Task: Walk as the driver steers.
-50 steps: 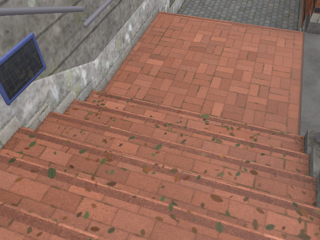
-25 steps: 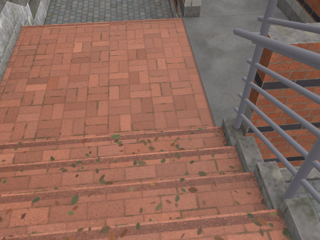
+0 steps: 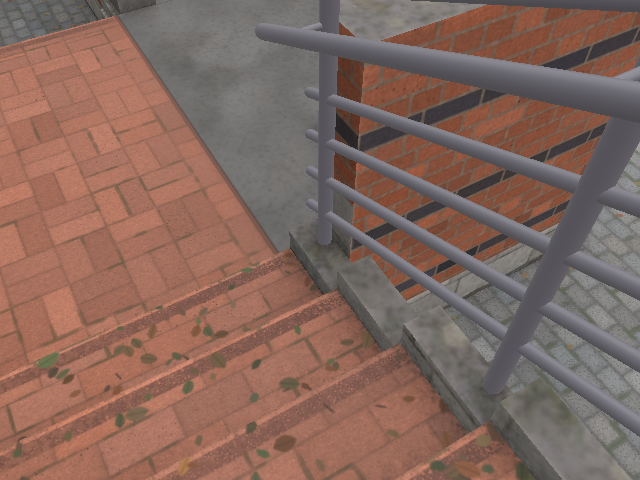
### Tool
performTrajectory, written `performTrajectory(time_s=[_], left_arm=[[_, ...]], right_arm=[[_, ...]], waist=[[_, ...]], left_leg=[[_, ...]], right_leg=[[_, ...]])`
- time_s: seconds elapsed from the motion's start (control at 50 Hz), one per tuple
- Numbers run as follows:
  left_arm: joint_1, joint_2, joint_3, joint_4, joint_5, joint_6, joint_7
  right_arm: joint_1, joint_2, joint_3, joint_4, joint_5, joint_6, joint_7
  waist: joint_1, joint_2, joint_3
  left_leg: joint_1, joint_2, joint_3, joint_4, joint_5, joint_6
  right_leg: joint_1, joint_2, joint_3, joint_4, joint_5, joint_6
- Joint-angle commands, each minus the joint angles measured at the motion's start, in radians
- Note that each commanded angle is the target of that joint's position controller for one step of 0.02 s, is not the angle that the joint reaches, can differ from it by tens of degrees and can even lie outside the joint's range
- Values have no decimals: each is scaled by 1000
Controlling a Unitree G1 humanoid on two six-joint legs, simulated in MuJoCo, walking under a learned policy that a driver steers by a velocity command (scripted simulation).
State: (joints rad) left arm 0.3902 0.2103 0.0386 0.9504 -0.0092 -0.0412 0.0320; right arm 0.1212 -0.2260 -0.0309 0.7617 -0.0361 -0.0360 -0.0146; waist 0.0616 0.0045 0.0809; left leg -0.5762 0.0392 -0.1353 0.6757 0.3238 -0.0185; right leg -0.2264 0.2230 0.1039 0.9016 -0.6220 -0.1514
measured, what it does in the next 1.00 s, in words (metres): goes down, turning left: left foot 0.15 m lower, then right foot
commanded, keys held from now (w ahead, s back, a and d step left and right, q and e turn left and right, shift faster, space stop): shift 0.02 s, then q+shift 0.98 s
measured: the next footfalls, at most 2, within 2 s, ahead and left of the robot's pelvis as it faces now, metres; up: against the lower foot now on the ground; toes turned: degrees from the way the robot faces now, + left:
left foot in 0.08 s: +0.22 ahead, +0.13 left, -0.15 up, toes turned -5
right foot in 0.64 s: +0.25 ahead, -0.02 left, -0.15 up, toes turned +29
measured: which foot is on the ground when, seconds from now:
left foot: up 0.00-0.06, down 0.08-0.62, up 0.64-1.00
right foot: down 0.00-0.10, up 0.12-0.62, down 0.64-1.00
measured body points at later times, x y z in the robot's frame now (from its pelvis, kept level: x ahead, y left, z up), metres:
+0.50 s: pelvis +0.09 +0.04 -0.11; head +0.11 +0.07 +0.34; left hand +0.30 +0.26 -0.20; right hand +0.16 -0.22 -0.22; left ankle +0.18 +0.14 -0.83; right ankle +0.24 -0.08 -0.74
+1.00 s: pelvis +0.06 -0.03 -0.11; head +0.07 -0.05 +0.34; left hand -0.04 +0.24 -0.19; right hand +0.38 -0.07 -0.17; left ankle -0.04 +0.04 -0.49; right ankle +0.21 -0.04 -0.83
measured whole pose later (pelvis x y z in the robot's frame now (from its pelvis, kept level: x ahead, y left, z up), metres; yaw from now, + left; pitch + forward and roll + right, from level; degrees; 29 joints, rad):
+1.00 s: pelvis +0.06 -0.03 -0.11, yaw +40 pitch -2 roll +0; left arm 0.31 0.24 0.00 0.63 0.04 -0.01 0.07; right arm 0.09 -0.28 -0.04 0.52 -0.03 0.16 0.01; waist 0.05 0.07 -0.01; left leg -0.88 -0.11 -0.01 2.26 -0.45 -0.08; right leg -0.39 -0.07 -0.17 0.54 -0.12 -0.05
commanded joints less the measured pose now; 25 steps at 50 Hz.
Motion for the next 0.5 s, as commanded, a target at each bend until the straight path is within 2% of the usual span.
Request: performTrajectory(time_s=[0.02,0.04,0.06,0.08,0.1,0.12,0.14,0.16,0.18,0.2,0.22,0.24,0.26,0.28,0.3,0.32,0.34,0.38,0.42,0.44,0.46,0.5], left_arm=[[-57,102,18,-73,2,20,35],[-25,90,17,-69,20,21,50],[-33,91,15,-74,32,25,54],[-13,72,7,-67,37,35,56],[47,66,16,-61,33,30,37],[228,34,24,-68,-26,31,36],[196,44,2,-64,-1,37,48],[73,48,-4,-93,35,40,43],[-97,51,-2,-133,85,49,36],[-101,26,-19,-178,70,63,34],[-131,39,-23,-179,73,85,44],[-237,53,-20,-196,86,104,59],[-263,53,-15,-203,79,110,59],[-276,69,-8,-229,65,107,54],[-282,45,-11,-230,65,108,53],[-300,16,-23,-247,73,108,53],[-321,-2,-27,-273,80,107,48],[-381,-11,-39,-313,77,106,43],[-441,-8,-48,-349,76,107,39],[-481,-6,-53,-370,75,103,27],[-513,1,-52,-387,68,104,19],[-552,39,-39,-409,49,84,0]], right_arm=[[119,0,11,-34,28,5,7],[151,-2,14,-25,26,-14,12],[238,-21,6,17,26,-29,15],[370,-53,-14,84,17,-25,18],[518,-133,-42,150,19,-23,21],[517,-162,-35,170,19,-28,38],[520,-124,-30,153,47,-27,52],[466,-96,-16,134,60,-18,46],[368,-84,-10,96,60,5,34],[324,-137,-20,78,23,4,11],[261,-146,-27,65,5,16,-1],[249,-105,-8,66,7,17,-2],[244,-85,1,64,11,14,1],[252,-110,3,62,24,17,-1],[252,-124,-1,57,21,20,-4],[257,-113,3,53,24,22,-12],[268,-124,-2,37,18,23,-12],[255,-127,-8,3,7,40,-30],[240,-131,-16,-30,13,62,-38],[229,-137,-23,-50,12,78,-42],[243,-150,-38,-53,19,94,-40],[241,-196,-68,-75,16,114,-25]], waist=[[-54,-67,-71],[-50,-65,-59],[-88,-45,-44],[-124,-20,-46],[-168,135,-99],[-31,295,-213],[-75,168,-265],[-80,54,-219],[-91,-74,-173],[-56,69,-173],[-51,97,-183],[-60,14,-121],[-54,-4,-126],[-34,-23,-93],[-40,21,-124],[-42,60,-143],[-55,79,-185],[-89,102,-182],[-120,126,-187],[-147,144,-171],[-168,174,-161],[-199,223,-132]], left_leg=[[388,-79,112,-217,227,-2],[361,-42,91,-358,302,-1],[404,-14,93,-477,353,9],[518,12,123,-506,322,21],[702,99,61,-392,662,68],[976,303,-195,-35,1005,227],[1019,349,-290,-63,879,308],[892,324,-268,-152,626,353],[691,279,-294,-243,336,353],[594,362,-421,-250,208,451],[468,359,-514,-294,-43,486],[314,271,-465,-291,-99,446],[246,183,-408,-280,-124,388],[187,101,-313,-266,-89,338],[182,71,-298,-243,-28,315],[201,43,-288,-224,-35,305],[273,42,-330,-199,-77,301],[295,8,-390,-230,-334,273],[347,-13,-444,-284,-613,244],[347,-23,-471,-332,-767,233],[366,-27,-488,-370,-869,221],[400,-13,-536,-412,-949,203]], right_leg=[[-235,-86,132,68,540,-3],[-143,-87,110,140,435,-1],[-102,-99,97,231,442,-1],[-134,-126,68,390,480,-4],[-265,-37,-22,750,157,32],[-566,27,-67,1116,-342,85],[-745,-35,-16,1212,-288,72],[-810,-90,-63,1197,-222,81],[-779,-135,-113,1180,-109,66],[-798,-195,-61,1091,14,86],[-766,-219,-49,1054,47,112],[-748,-203,-34,1043,116,128],[-701,-185,-51,997,144,129],[-684,-194,-57,827,271,138],[-663,-175,-85,816,295,143],[-676,-167,-79,757,351,160],[-711,-159,-74,738,350,174],[-756,-142,-80,641,388,202],[-752,-138,-59,481,360,222],[-713,-127,-55,361,362,230],[-667,-116,-49,239,342,234],[-559,-97,-22,4,325,218]])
